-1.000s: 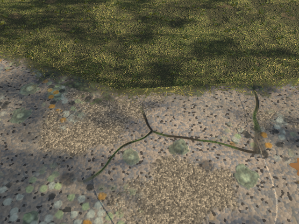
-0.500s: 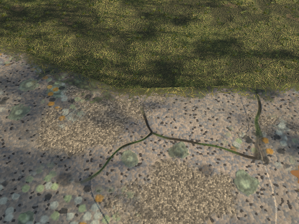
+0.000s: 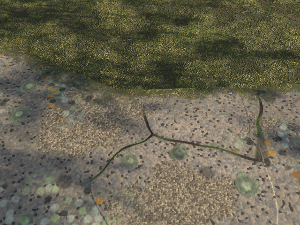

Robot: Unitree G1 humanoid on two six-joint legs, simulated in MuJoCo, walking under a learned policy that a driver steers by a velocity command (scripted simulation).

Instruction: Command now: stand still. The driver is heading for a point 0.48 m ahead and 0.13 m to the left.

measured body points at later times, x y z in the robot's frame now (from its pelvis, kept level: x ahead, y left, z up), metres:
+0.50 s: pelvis +0.00 -0.01 +0.00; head +0.01 -0.01 +0.45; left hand -0.02 +0.20 -0.16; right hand -0.02 -0.22 -0.16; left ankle +0.03 +0.09 -0.74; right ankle -0.05 -0.10 -0.74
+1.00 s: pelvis +0.02 -0.02 +0.00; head +0.02 -0.02 +0.45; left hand -0.03 +0.19 -0.16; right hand -0.02 -0.22 -0.17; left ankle +0.03 +0.09 -0.74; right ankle -0.05 -0.10 -0.74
